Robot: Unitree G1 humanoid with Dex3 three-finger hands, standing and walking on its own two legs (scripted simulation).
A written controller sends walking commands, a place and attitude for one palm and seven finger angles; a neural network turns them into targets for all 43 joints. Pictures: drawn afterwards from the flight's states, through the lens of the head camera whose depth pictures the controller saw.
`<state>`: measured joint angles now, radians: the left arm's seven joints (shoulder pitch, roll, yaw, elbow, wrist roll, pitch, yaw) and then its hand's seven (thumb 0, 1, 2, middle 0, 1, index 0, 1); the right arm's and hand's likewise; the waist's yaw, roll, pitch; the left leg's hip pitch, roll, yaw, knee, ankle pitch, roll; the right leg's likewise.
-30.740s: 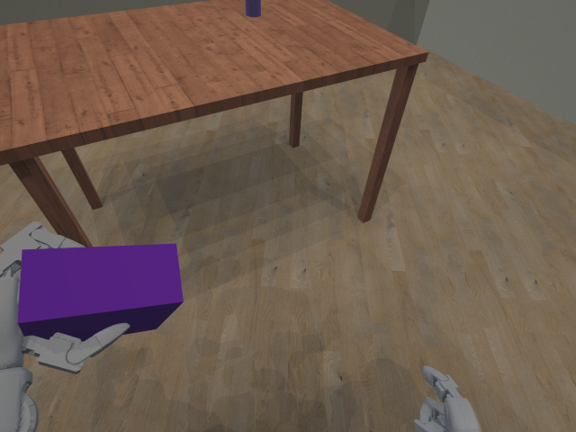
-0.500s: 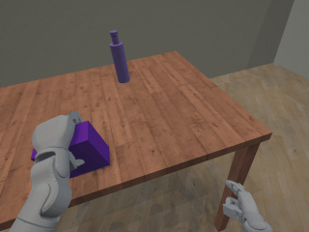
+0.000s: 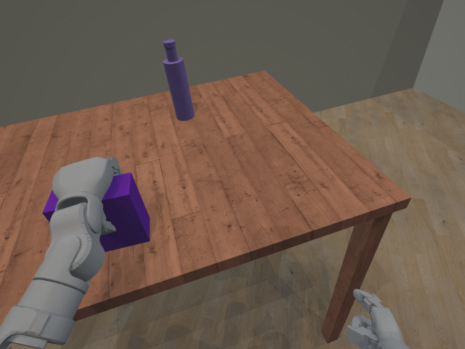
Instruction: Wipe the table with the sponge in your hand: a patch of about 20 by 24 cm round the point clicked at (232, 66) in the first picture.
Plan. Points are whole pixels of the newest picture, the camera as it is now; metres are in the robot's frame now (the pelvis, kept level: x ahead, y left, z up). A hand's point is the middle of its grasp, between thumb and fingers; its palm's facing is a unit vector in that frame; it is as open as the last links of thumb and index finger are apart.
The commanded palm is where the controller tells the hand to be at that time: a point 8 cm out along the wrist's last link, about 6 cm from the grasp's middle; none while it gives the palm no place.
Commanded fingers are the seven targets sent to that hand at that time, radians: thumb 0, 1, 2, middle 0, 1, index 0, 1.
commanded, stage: wipe forward along the middle lane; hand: left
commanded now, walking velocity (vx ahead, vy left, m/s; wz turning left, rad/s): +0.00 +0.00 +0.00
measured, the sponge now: (108, 223) +0.30 +0.28 +0.08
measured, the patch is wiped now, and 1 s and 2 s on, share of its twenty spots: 1.00 1.00 1.00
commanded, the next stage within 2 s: slide back across to the first lane in 1.14 s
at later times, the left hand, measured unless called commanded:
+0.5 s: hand (103, 185) +0.35 +0.29 +0.14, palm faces +0.01 -0.03 -1.00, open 9.9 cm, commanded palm +0.33 +0.29 +0.16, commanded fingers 0.00 0.10 1.30 -1.20 -1.60 -1.20 -1.60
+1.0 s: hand (105, 168) +0.39 +0.31 +0.14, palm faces -0.05 -0.01 -1.00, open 9.9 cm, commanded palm +0.38 +0.31 +0.15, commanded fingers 0.00 0.10 1.30 -1.20 -1.60 -1.20 -1.60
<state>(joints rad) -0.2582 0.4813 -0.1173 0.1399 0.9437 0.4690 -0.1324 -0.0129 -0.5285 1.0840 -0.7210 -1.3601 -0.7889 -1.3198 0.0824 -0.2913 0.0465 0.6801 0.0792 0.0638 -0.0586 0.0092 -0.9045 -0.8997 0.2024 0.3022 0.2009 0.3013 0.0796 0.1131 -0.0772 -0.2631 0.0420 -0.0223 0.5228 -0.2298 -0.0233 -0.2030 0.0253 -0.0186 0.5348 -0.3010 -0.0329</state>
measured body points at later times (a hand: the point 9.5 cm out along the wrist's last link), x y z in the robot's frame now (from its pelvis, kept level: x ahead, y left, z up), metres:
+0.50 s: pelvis +0.00 +0.01 +0.00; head -0.03 -0.03 +0.45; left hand +0.34 +0.29 +0.19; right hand +0.18 -0.23 -0.11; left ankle +0.03 +0.15 -0.73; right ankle -0.01 -0.10 -0.73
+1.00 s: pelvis +0.00 +0.01 +0.00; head -0.01 -0.01 +0.45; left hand +0.39 +0.31 +0.19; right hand +0.12 -0.25 -0.13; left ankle +0.03 +0.15 -0.73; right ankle -0.01 -0.10 -0.73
